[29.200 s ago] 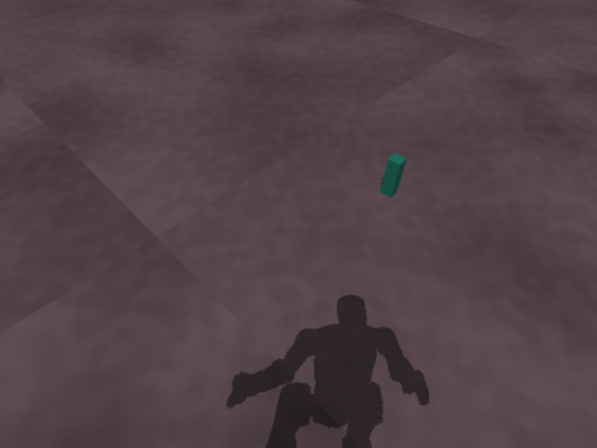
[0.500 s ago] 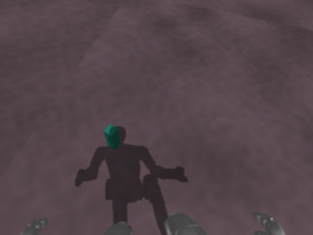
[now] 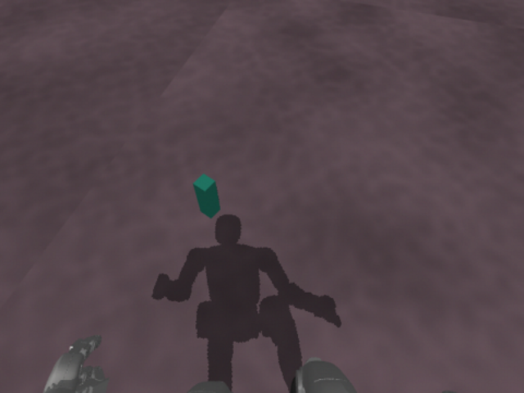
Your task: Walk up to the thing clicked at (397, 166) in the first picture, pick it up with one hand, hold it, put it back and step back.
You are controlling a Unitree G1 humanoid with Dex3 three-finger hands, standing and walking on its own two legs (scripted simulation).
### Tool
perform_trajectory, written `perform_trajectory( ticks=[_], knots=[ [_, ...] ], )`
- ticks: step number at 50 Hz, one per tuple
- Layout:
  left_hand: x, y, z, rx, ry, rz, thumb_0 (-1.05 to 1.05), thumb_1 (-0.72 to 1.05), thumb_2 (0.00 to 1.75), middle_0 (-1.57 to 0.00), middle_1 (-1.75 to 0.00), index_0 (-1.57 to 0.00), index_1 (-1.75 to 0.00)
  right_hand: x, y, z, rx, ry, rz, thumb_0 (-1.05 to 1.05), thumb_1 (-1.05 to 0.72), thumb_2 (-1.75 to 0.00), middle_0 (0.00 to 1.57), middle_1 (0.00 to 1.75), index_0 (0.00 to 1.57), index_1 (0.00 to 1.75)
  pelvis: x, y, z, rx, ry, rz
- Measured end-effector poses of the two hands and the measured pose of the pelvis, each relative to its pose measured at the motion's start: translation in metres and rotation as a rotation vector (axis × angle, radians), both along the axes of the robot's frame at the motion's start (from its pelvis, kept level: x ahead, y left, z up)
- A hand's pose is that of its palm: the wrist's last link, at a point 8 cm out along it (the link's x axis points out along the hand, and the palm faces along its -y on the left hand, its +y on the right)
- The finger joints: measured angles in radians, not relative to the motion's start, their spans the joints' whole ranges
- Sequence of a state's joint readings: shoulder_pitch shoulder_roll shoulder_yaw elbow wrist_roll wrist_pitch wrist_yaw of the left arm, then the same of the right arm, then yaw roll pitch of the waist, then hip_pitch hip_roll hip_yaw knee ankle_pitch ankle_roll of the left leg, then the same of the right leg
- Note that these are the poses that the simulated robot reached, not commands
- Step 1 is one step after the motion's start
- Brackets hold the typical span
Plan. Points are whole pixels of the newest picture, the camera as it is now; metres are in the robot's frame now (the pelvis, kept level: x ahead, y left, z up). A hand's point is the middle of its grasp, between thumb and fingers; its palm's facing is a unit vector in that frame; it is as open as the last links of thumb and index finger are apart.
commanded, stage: step back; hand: left
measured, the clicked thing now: (207, 197) +0.86 +0.22 -0.64
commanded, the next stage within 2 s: stand in 1.60 s
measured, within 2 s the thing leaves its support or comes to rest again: neither
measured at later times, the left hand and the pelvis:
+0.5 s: hand out of the picture -0.09 +0.22 -0.12, palm faces -0.04 -0.90 -0.43, open 7.4 cm; pelvis -0.17 -0.04 +0.01, yaw -3 degrees
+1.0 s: hand out of the picture -0.21 +0.23 -0.13, palm faces +0.03 -0.92 -0.38, open 7.4 cm; pelvis -0.24 -0.04 +0.01, yaw +0 degrees
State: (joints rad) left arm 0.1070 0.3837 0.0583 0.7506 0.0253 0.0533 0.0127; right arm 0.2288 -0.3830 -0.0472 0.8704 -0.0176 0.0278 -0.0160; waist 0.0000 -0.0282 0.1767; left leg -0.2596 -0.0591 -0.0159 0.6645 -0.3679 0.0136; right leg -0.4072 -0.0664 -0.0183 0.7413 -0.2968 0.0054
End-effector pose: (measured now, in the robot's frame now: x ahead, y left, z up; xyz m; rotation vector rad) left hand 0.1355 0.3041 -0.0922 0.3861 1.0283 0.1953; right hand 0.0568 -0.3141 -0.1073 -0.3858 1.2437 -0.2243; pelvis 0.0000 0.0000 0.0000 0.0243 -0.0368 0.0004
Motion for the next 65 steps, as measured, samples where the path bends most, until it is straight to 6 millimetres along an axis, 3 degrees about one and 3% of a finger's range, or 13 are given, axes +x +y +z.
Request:
perform_trajectory(
  ticks=[7,12,17,23,28,33,39,45,54,59,65],
  knots=[
    [-0.046,-0.005,-0.002,-0.034,0.035,0.027,0.00,0.91,0.90,-0.20,-0.30,-0.20,-0.30,-0.032,0.002,0.020,-0.006,-0.038,0.016,0.01,-0.91,-0.90,0.20,0.30,0.21,0.30,-0.044,-0.006,0.012,-0.037,0.002,-0.014],
    [-0.096,-0.013,-0.006,-0.022,0.092,0.013,0.00,0.91,0.90,-0.20,-0.30,-0.20,-0.30,-0.040,-0.014,0.027,-0.023,-0.124,0.026,0.00,-0.90,-0.90,0.20,0.30,0.21,0.30,-0.078,-0.018,0.011,-0.042,0.013,-0.049],
    [-0.152,-0.028,-0.011,0.014,0.136,0.005,0.00,0.91,0.90,-0.20,-0.30,-0.20,-0.30,-0.058,-0.041,0.013,-0.011,-0.190,0.027,0.00,-0.90,-0.90,0.20,0.30,0.21,0.30,-0.120,-0.036,-0.002,-0.053,0.008,-0.077],
    [-0.221,-0.041,0.006,0.029,0.171,0.039,0.00,0.91,0.90,-0.20,-0.30,-0.20,-0.30,-0.104,-0.049,0.009,0.020,-0.158,-0.007,0.00,-0.91,-0.90,0.20,0.30,0.20,0.30,-0.157,-0.044,0.009,-0.002,0.003,-0.063],
    [-0.250,-0.034,0.015,0.055,0.119,0.063,0.01,0.90,0.90,-0.20,-0.30,-0.21,-0.30,-0.151,-0.045,0.000,0.031,-0.079,0.022,0.00,-0.91,-0.90,0.20,0.30,0.20,0.30,-0.187,-0.044,0.009,0.000,0.002,-0.016],
    [-0.279,-0.015,0.008,0.049,0.066,0.098,0.00,0.90,0.90,-0.20,-0.30,-0.21,-0.30,-0.189,-0.032,-0.006,0.033,-0.014,0.054,0.00,-0.91,-0.90,0.20,0.30,0.20,0.30,-0.216,-0.035,0.002,-0.008,-0.005,0.040],
    [-0.317,-0.007,0.001,0.010,0.125,0.126,0.00,0.91,0.90,-0.20,-0.30,-0.20,-0.30,-0.225,-0.015,0.006,0.052,-0.036,0.039,0.01,-0.91,-0.90,0.20,0.30,0.21,0.30,-0.236,-0.029,0.011,-0.004,-0.020,0.027],
    [-0.342,-0.017,-0.002,-0.014,0.176,0.119,0.00,0.91,0.90,-0.20,-0.30,-0.20,-0.30,-0.232,-0.020,0.010,0.065,-0.076,0.020,0.01,-0.91,-0.90,0.20,0.30,0.21,0.30,-0.243,-0.037,0.013,-0.011,-0.014,-0.003],
    [-0.364,-0.035,0.005,-0.029,0.174,0.153,0.00,0.91,0.90,-0.20,-0.30,-0.20,-0.30,-0.219,-0.032,0.012,0.057,-0.061,0.039,0.01,-0.91,-0.90,0.20,0.30,0.20,0.30,-0.241,-0.038,0.019,-0.035,-0.012,0.012],
    [-0.357,-0.020,0.000,-0.038,0.185,0.166,0.00,0.90,0.90,-0.20,-0.30,-0.21,-0.30,-0.207,-0.023,0.014,0.038,-0.040,0.059,0.00,-0.91,-0.90,0.20,0.30,0.20,0.30,-0.230,-0.025,0.018,-0.036,-0.003,0.039],
    [-0.324,-0.003,-0.010,-0.048,0.199,0.146,0.00,0.91,0.90,-0.20,-0.30,-0.20,-0.30,-0.190,0.001,0.015,0.037,-0.064,0.044,0.00,-0.91,-0.90,0.20,0.30,0.20,0.30,-0.216,-0.011,0.015,-0.020,0.001,0.021]
  ],
)
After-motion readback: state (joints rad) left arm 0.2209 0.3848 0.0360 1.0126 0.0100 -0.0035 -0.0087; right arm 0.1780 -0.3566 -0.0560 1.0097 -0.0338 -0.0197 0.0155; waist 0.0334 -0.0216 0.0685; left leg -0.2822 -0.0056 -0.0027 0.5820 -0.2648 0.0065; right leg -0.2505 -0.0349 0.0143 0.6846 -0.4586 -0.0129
